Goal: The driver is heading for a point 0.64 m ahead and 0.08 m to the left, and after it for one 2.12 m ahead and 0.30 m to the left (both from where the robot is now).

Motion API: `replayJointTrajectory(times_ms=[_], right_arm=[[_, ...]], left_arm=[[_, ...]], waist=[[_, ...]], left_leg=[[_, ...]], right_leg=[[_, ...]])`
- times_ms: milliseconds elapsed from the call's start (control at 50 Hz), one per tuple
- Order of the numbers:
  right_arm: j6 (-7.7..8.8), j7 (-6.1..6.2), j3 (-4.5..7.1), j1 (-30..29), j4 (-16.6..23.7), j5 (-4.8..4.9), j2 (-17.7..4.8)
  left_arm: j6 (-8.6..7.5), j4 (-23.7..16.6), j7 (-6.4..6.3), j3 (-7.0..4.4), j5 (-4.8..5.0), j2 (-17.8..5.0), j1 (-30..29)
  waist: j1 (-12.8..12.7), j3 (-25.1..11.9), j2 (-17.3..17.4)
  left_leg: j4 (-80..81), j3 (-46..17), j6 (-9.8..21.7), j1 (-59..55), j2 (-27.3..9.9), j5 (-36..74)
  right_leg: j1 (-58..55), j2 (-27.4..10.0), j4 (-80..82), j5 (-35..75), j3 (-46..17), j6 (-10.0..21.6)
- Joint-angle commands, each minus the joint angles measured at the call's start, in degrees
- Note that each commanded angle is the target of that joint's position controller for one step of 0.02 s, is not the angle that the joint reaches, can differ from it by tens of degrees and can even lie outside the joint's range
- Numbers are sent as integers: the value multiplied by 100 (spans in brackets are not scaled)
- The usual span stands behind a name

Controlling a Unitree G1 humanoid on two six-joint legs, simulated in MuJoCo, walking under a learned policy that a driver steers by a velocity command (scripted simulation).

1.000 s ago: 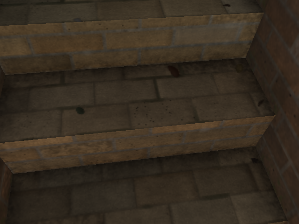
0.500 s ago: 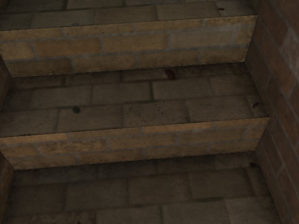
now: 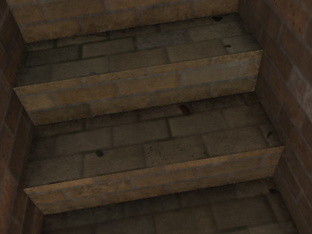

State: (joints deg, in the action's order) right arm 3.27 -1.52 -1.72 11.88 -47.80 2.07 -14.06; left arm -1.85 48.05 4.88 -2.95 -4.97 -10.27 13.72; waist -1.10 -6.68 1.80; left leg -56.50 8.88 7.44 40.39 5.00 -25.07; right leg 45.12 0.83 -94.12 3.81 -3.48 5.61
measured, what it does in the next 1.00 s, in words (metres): climbs: right foot 0.18 m lower, then right foot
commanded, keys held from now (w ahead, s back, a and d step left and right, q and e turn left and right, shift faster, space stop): w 1.00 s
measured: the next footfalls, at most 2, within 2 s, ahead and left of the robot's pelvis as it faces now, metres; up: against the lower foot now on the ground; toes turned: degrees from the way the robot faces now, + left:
right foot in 0.18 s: -0.11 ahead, -0.14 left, -0.18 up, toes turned -2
right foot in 0.80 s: +0.20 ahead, -0.11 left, +0.00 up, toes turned +0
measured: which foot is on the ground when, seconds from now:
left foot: down 0.00-0.78, up 0.80-1.00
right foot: up 0.00-0.16, down 0.18-0.44, up 0.46-0.78, down 0.80-1.00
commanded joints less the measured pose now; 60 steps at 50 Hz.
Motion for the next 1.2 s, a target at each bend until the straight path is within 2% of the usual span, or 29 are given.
replayJointTrajectory(times_ms=[20,80,160,220,320,360,420,440,460,500,560,580,600,680,700,740,760,780,800,820,840,860,880,920,980,1040,1060,1120,1200], right_arm=[[131,-65,-16,-1283,953,47,-286],[-188,-264,-35,-730,1028,-78,-93],[-336,-171,-161,-268,945,43,-132],[-353,-327,-295,-277,581,-137,239],[-189,-431,-45,-720,507,-175,-88],[-231,-380,68,-608,425,-210,-207],[-575,-369,160,195,207,-208,-179],[-672,-351,155,537,46,-237,-110],[-696,-363,215,908,141,-367,-230],[-331,-347,229,2044,-512,-183,-214],[59,-324,-6,1288,-1070,-258,594],[175,290,388,1095,-958,-500,-25],[225,478,392,656,-921,-619,-147],[181,718,434,-59,-579,-420,-233],[202,706,478,212,-660,-353,-201],[440,472,607,-2,-712,-38,-647],[506,340,668,-507,-662,-50,-734],[464,271,666,-506,-698,59,-435],[431,181,439,-489,-595,-85,336],[435,175,426,263,-194,-162,890],[325,145,485,2116,-457,-296,790],[84,82,548,2001,-102,-465,330],[-70,45,496,914,336,-690,62],[-296,11,484,531,151,-516,60],[-541,136,327,563,133,-353,536],[-507,329,417,318,272,-308,490],[-584,-37,276,-515,554,356,22],[-243,-231,-76,-693,875,-348,612],[-505,-212,12,-1052,1524,-122,193]], left_arm=[[105,585,-23,-219,-237,-638,1386],[207,540,0,-26,-212,-350,1261],[73,608,99,26,-144,-626,1282],[-284,699,144,228,230,-459,1319],[-268,915,328,-74,191,-1561,1810],[-141,1104,340,-168,169,-1525,1745],[104,1191,527,-210,-39,-1025,1635],[200,1168,612,-161,-184,-555,1445],[233,1291,624,-193,-55,-481,1095],[-41,1117,374,-171,180,-247,95],[-193,625,-150,-146,150,-104,-487],[-201,-300,-560,83,252,401,-476],[-79,-164,-687,64,374,263,-47],[284,-499,-782,-36,456,-278,209],[328,-252,-825,-110,779,-313,673],[332,59,-1106,-264,955,-419,1919],[374,385,-1220,-330,934,-512,3061],[401,885,-1203,-307,769,-407,3885],[308,1089,-1121,-97,490,28,3393],[263,864,-1140,31,430,105,2686],[270,596,-1060,71,433,-40,1555],[318,-23,-1150,-210,391,-711,-13],[261,-211,-1120,-202,429,-794,-723],[91,303,-1011,-129,181,-490,208],[-177,648,-930,-139,272,-440,1063],[-291,593,-865,-249,176,-576,1256],[-465,577,-288,-38,106,-417,2232],[-415,1068,5,63,-213,-363,2525],[-683,1323,-194,268,-382,-218,1774]], waist=[[-408,35,-12],[201,56,-3],[418,-95,-141],[265,-267,-539],[139,-287,-1070],[153,-180,-955],[312,-27,-563],[387,73,0],[722,72,543],[1138,212,927],[453,350,159],[42,968,180],[-285,1058,-72],[-712,1442,-58],[-730,1024,234],[-1488,79,833],[-2199,-287,773],[-2460,-68,-247],[-1731,658,-772],[-748,740,-521],[506,558,-705],[990,482,-1213],[865,1234,-646],[265,1548,-15],[27,1441,-535],[-91,1461,-929],[-839,929,-3356],[-627,1137,-1254],[184,645,-1043]], left_leg=[[1018,-1512,665,1067,-887,-995],[1066,-2750,1270,328,-1614,-2143],[843,-4219,1280,-296,-1787,-3158],[-1283,-2243,440,-476,-924,-1307],[-2132,-467,327,-472,-172,288],[-1763,-531,373,-636,-59,789],[-142,-1729,828,-906,-336,112],[950,-2654,1212,-972,-690,-76],[2136,-4101,1748,-398,-1362,-658],[2546,-5121,1887,-1380,-1911,-2227],[2658,-3941,1168,-1979,-1668,-1290],[3089,-3000,808,-1602,-1569,198],[3128,-2407,683,-1123,-1518,913],[3750,-685,334,-15,-904,823],[3518,-410,423,133,-742,1356],[2173,-405,597,-161,-814,4514],[1181,-462,415,-228,-691,4526],[-866,-319,145,-32,-200,2599],[-3100,-1146,60,726,40,349],[-5026,-2509,-339,1235,419,940],[-5389,-2596,-547,1194,278,984],[-5869,-2073,-822,1266,-160,985],[-5721,-2040,-811,1715,-178,901],[-5136,-1980,-622,1887,-43,1425],[-5210,-1608,-419,2056,-84,1811],[-5994,-1796,-441,2338,-170,1525],[-8599,-1840,-341,4457,90,976],[-8684,-1803,442,6484,-298,1269],[-6413,-1215,726,4964,-1451,1795]], right_leg=[[-1656,-495,2592,158,82,-149],[-1760,-579,4730,-46,451,-238],[-2214,-755,6744,416,370,-237],[-2628,-844,7820,1751,461,345],[-3725,-1413,7582,6946,233,1015],[-3576,-1360,7304,7380,294,954],[-2766,-1037,6190,5914,171,1095],[-2236,-692,5464,3634,171,964],[-1985,-257,2743,811,-75,433],[1142,125,-2460,-1202,-921,170],[2299,53,-3015,-1521,-1053,419],[1458,427,-2325,-2752,-320,1],[1041,355,-2011,-2968,-65,-187],[-1120,-366,2466,-2711,667,-568],[-2482,-101,2909,-2087,1134,-584],[-4492,166,3554,-1319,1332,-502],[-5395,-140,4851,-881,884,-319],[-5727,-203,6559,-54,781,-276],[-4969,-544,6808,287,-140,-371],[-4311,-1597,6884,1758,-2242,-288],[-3881,-2174,7298,1104,-3230,47],[-2750,-2511,8034,-4494,-4369,748],[-1618,-2231,8201,-6492,-4151,661],[-1633,-1550,7692,-5566,-2677,292],[-2214,-1151,7586,-3707,-1718,-144],[-2523,-1485,7511,-2300,-1495,202],[-3381,-1428,7452,-4237,-1822,878],[-4112,-1878,7839,-4823,-2163,873],[-2480,-1921,8710,-4443,-917,392]])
